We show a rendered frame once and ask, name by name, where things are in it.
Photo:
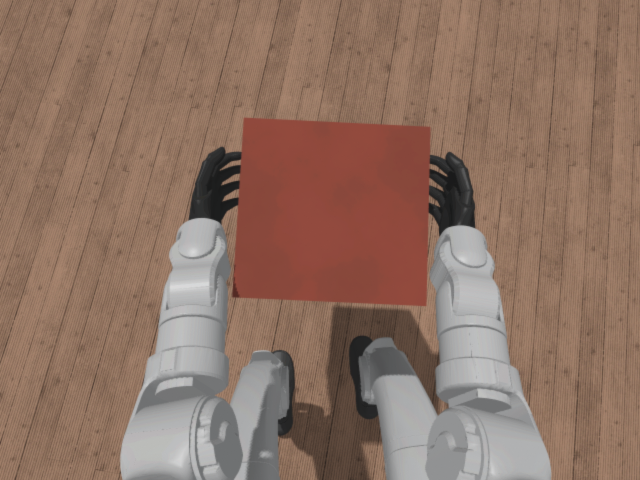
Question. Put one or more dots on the robot left foot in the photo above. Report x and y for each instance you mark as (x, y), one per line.
(285, 423)

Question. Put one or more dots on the robot right forearm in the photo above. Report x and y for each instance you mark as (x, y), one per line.
(474, 367)

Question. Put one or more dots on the right robot upper arm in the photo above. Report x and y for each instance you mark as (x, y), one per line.
(465, 443)

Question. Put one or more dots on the robot left hand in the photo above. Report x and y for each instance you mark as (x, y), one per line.
(208, 193)

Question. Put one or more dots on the robot right hand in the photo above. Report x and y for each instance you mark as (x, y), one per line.
(456, 199)

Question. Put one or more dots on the carton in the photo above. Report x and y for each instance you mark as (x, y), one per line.
(333, 212)

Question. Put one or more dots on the left robot upper arm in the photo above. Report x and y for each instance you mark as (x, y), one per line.
(190, 439)

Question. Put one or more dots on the robot left forearm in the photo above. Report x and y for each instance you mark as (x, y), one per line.
(190, 359)

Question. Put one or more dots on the left robot thigh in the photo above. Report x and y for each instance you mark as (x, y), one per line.
(261, 393)

